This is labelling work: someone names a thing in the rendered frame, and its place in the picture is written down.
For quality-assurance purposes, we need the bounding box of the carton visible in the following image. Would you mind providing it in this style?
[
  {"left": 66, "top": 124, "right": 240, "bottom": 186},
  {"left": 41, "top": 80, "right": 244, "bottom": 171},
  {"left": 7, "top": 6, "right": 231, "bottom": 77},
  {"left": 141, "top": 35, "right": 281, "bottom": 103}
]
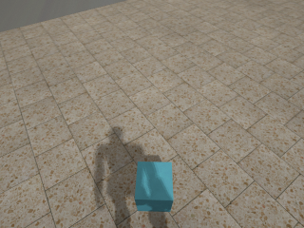
[{"left": 134, "top": 161, "right": 174, "bottom": 212}]

